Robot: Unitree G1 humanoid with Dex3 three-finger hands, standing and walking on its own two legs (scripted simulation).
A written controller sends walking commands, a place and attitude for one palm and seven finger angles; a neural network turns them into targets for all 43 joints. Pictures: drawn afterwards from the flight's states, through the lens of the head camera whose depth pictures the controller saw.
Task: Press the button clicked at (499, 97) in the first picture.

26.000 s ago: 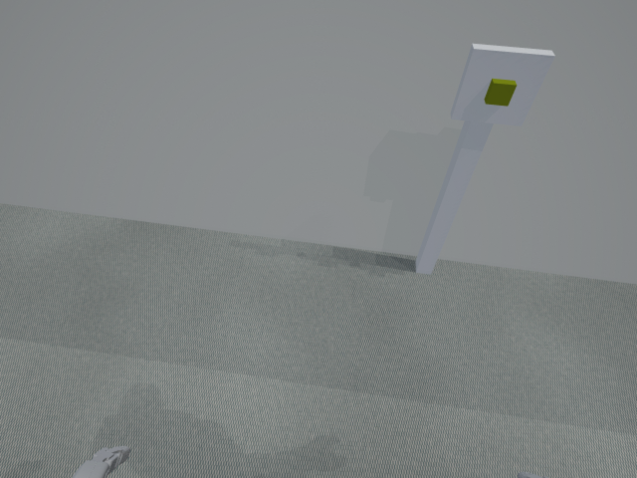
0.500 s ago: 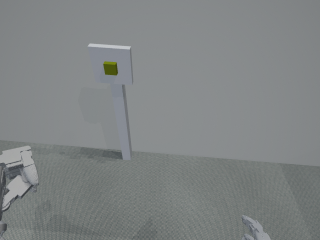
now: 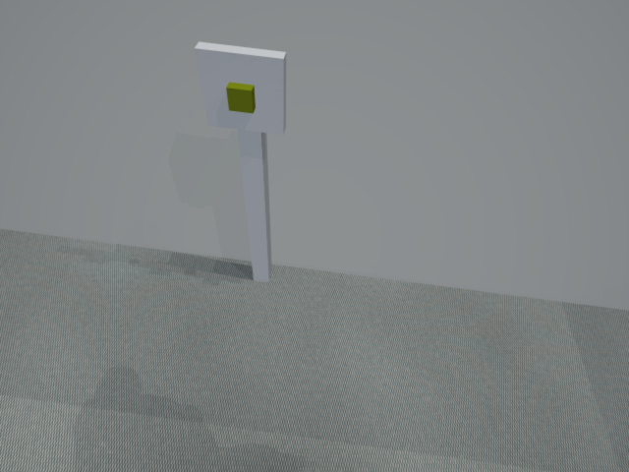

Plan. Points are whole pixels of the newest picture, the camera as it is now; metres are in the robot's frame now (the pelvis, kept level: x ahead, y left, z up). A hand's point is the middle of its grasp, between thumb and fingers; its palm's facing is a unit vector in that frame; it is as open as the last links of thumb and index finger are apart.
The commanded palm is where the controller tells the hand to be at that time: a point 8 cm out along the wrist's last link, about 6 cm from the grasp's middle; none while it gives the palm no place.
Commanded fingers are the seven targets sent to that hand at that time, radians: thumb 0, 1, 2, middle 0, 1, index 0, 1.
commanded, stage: let the arm hang, fingers relaxed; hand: left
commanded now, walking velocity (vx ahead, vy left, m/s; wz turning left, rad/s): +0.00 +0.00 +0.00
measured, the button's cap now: (241, 97) +0.81 +0.21 +0.02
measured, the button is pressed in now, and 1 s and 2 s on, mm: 0 0 0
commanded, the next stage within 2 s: stand and wait in 0.68 s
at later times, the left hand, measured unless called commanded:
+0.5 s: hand out of the picture -0.01 +0.17 -0.17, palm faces -0.01 -0.98 -0.19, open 7.3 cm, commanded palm none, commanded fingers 0.00 0.90 0.90 -0.20 -0.30 -0.20 -0.30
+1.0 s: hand out of the picture +0.00 +0.15 -0.17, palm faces +0.00 -0.98 -0.21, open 7.4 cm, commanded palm none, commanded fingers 0.00 0.90 0.90 -0.20 -0.30 -0.20 -0.30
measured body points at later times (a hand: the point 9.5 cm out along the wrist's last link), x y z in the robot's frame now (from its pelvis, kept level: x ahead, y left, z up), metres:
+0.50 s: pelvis +0.00 +0.00 +0.00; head +0.00 -0.01 +0.45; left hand +0.00 +0.22 -0.16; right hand -0.02 -0.22 -0.16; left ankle +0.04 +0.09 -0.74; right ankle -0.01 -0.12 -0.74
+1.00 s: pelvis +0.01 -0.02 +0.01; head +0.02 -0.03 +0.45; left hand +0.01 +0.21 -0.15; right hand -0.01 -0.24 -0.16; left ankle +0.04 +0.09 -0.74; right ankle -0.01 -0.12 -0.74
